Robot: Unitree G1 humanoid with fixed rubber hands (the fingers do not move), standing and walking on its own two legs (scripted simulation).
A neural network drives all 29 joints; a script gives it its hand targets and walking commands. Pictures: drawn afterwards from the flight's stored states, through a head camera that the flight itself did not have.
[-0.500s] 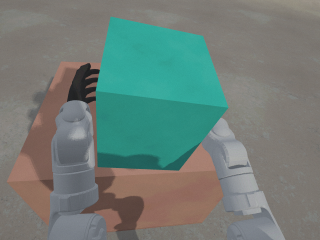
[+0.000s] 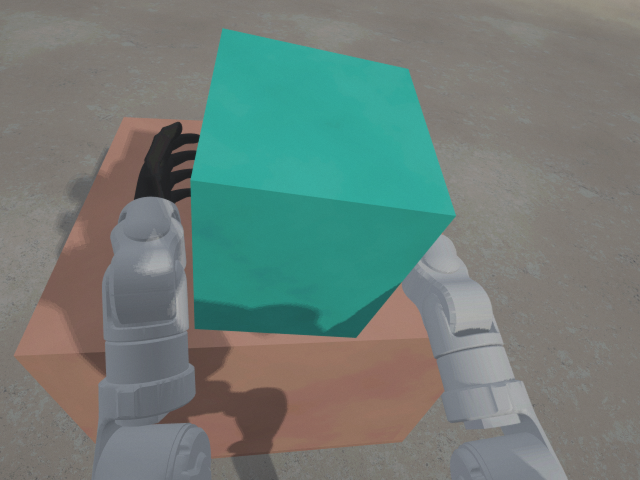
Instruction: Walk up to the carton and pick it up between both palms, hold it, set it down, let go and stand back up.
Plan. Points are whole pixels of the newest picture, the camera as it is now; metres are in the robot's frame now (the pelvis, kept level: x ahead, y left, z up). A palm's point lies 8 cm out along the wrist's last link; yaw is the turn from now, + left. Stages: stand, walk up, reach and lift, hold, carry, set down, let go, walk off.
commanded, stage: set down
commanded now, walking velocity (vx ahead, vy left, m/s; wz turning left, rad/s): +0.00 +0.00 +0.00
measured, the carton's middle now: (298, 203) +0.37 +0.01 +0.18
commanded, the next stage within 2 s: none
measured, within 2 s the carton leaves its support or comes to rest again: neither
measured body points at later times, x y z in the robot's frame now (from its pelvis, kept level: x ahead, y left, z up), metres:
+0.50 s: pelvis +0.03 +0.00 +0.00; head +0.04 +0.03 +0.45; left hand +0.40 +0.13 +0.13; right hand +0.36 -0.16 +0.09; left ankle +0.03 +0.13 -0.75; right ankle +0.01 -0.09 -0.75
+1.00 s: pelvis +0.05 +0.00 +0.00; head +0.06 +0.03 +0.45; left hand +0.42 +0.13 +0.13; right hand +0.40 -0.16 +0.09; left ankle +0.03 +0.13 -0.75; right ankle +0.01 -0.09 -0.75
